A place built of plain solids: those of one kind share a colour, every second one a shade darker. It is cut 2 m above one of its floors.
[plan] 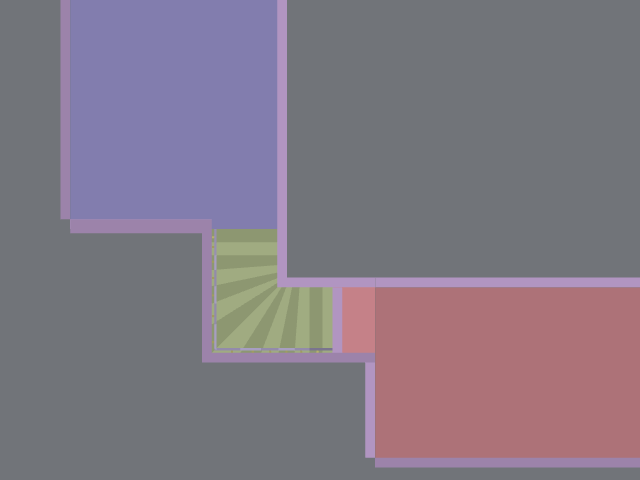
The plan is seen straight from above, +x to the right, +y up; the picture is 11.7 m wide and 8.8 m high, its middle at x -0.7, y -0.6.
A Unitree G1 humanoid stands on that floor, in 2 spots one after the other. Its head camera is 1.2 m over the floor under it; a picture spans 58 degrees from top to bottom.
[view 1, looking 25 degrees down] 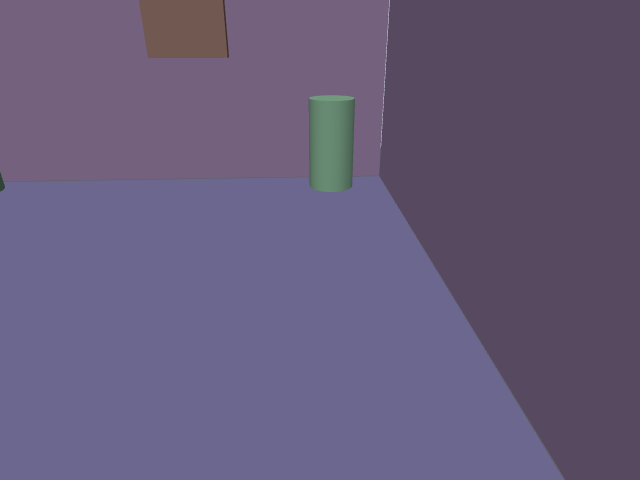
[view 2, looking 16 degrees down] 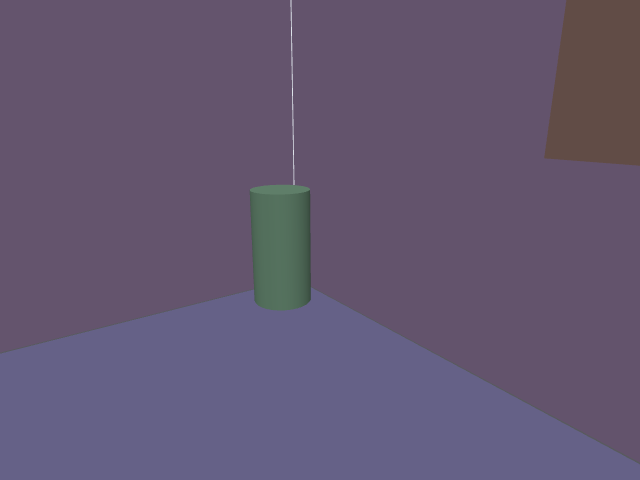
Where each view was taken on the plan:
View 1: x -2.26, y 0.60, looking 87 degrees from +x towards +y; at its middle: floor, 2.84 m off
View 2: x -2.66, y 2.92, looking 144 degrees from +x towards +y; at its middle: wall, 2.97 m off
